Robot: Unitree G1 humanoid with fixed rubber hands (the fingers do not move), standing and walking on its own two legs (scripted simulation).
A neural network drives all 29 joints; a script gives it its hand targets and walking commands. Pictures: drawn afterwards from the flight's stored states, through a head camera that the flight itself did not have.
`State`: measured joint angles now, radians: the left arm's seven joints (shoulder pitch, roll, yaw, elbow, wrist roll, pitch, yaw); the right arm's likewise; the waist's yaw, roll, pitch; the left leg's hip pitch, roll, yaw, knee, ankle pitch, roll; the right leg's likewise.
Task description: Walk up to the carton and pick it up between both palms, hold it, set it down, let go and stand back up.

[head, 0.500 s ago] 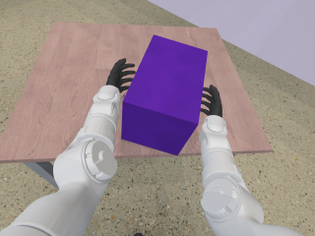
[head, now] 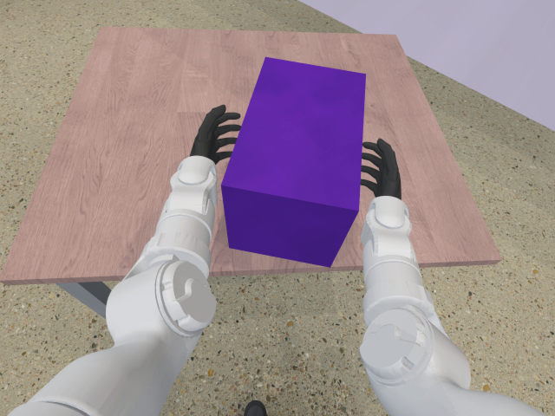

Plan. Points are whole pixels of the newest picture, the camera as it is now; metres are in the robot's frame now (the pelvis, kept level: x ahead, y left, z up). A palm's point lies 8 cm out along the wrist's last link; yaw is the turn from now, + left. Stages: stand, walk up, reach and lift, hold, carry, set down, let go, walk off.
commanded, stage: set down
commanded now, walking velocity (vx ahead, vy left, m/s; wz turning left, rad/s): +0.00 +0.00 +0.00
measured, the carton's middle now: (297, 161) +0.51 +0.04 +0.02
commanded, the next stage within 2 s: none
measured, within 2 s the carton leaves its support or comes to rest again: neither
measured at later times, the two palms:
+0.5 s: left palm (206, 158) +0.44 +0.18 +0.08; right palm (387, 193) +0.43 -0.09 +0.07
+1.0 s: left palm (205, 156) +0.45 +0.18 +0.08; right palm (387, 195) +0.43 -0.10 +0.06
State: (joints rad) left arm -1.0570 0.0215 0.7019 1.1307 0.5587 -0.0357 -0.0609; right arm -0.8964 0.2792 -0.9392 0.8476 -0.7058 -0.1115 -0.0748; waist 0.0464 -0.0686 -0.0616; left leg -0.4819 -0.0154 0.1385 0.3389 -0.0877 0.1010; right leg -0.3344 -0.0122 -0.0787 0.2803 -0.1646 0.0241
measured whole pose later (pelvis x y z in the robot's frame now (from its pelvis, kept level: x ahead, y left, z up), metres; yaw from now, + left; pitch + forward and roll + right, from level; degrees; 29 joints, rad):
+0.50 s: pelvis +0.00 -0.01 +0.00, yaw +0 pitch +10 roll -2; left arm -1.01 0.00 0.76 1.02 0.62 -0.02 -0.13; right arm -0.89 0.31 -0.92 0.81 -0.75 -0.10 -0.07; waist 0.05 -0.06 -0.02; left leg -0.43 -0.01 0.13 0.33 -0.09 0.09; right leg -0.29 -0.01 -0.08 0.29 -0.19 0.02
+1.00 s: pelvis +0.00 -0.01 +0.00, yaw +0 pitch +11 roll -2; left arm -1.01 0.05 0.65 1.07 0.54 -0.05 -0.05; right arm -0.90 0.24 -0.82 0.93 -0.61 -0.12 -0.09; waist 0.03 -0.06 -0.03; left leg -0.47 0.00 0.14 0.40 -0.13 0.09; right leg -0.33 -0.01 -0.07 0.34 -0.21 0.02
